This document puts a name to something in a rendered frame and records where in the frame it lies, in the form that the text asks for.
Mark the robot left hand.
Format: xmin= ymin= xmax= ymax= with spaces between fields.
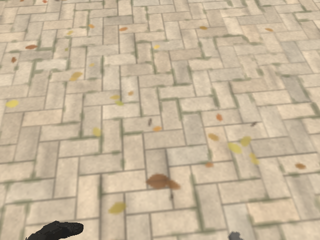
xmin=25 ymin=221 xmax=84 ymax=240

